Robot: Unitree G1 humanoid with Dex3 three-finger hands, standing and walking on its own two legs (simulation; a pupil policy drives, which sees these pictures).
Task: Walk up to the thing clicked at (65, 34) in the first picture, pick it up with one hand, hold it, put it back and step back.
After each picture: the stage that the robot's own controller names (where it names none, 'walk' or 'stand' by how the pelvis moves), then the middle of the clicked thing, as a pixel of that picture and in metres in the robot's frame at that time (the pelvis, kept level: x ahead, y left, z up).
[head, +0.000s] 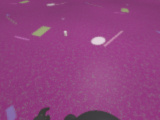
stand; (65, 33) +2.10 +0.73 -0.72
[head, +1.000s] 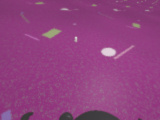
walk; (75, 39) +2.04 +0.32 -0.69
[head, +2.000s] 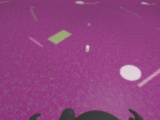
walk; (87, 48) +1.41 +0.03 -0.70
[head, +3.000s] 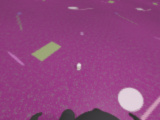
walk; (78, 66) +0.92 +0.11 -0.71
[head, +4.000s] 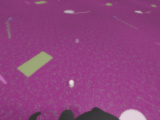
walk; (71, 83) +0.60 +0.18 -0.71
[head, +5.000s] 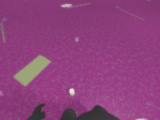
stand; (71, 92) +0.40 +0.17 -0.70
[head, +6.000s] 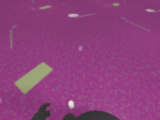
stand; (71, 104) +0.31 +0.18 -0.71
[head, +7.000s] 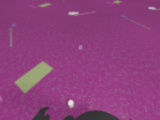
stand; (71, 103) +0.30 +0.18 -0.72
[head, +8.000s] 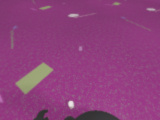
stand; (71, 104) +0.30 +0.19 -0.72
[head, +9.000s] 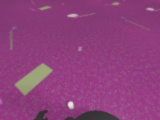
stand; (70, 105) +0.30 +0.19 -0.72
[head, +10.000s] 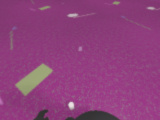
stand; (71, 105) +0.29 +0.19 -0.73
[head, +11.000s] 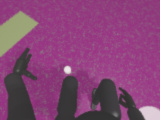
go down; (67, 70) +0.38 +0.17 -0.41
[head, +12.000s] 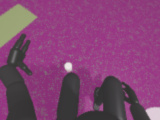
go down; (68, 67) +0.40 +0.17 -0.33
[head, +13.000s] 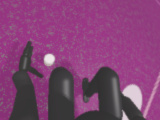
close in; (49, 60) +0.40 +0.20 -0.24
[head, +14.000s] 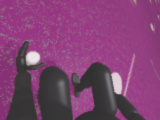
close; (32, 59) +0.40 +0.21 -0.23
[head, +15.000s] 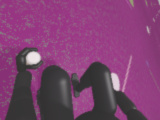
lift; (32, 59) +0.39 +0.21 -0.23
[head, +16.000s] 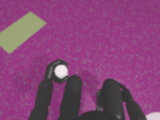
lift; (61, 73) +0.30 +0.20 -0.05
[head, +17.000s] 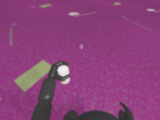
hold; (64, 74) +0.32 +0.18 +0.04
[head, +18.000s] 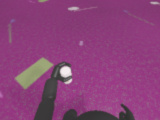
hold; (66, 75) +0.32 +0.16 +0.01
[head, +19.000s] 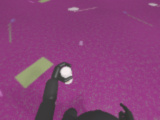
hold; (66, 75) +0.32 +0.16 +0.01
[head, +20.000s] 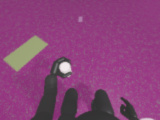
crouch; (66, 70) +0.36 +0.16 -0.05
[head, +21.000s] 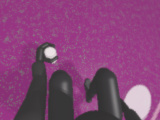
lower; (51, 55) +0.43 +0.19 -0.16
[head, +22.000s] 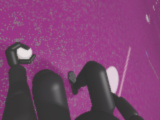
lower; (24, 54) +0.43 +0.22 -0.24
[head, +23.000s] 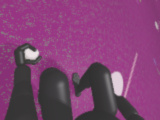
lower; (31, 55) +0.41 +0.22 -0.23
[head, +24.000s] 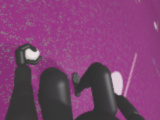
lower; (31, 55) +0.41 +0.22 -0.23
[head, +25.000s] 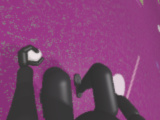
lower; (34, 56) +0.40 +0.22 -0.23
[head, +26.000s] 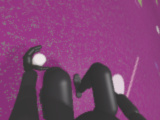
open; (38, 61) +0.38 +0.19 -0.23
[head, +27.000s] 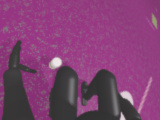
stand; (55, 63) +0.37 +0.17 -0.24
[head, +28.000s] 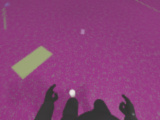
stand; (72, 93) +0.32 +0.14 -0.60
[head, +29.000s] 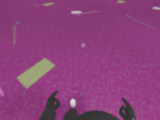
stand; (73, 103) +0.32 +0.15 -0.66
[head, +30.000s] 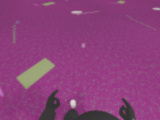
stand; (73, 103) +0.31 +0.14 -0.66
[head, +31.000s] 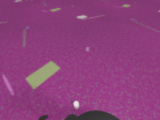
stand; (76, 104) +0.32 +0.14 -0.72
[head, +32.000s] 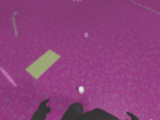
walk; (81, 90) +0.39 +0.08 -0.70
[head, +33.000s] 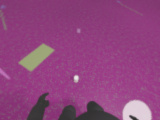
walk; (76, 78) +0.55 +0.10 -0.70
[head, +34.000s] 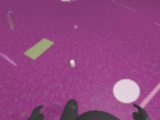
walk; (72, 63) +0.85 +0.30 -0.69
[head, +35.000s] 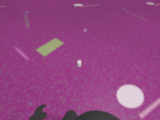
stand; (79, 63) +0.95 +0.16 -0.71
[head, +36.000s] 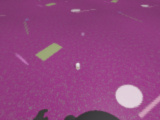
stand; (77, 66) +0.97 +0.20 -0.72
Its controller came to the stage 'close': yes
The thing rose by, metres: 0.72
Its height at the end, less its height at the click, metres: +0.00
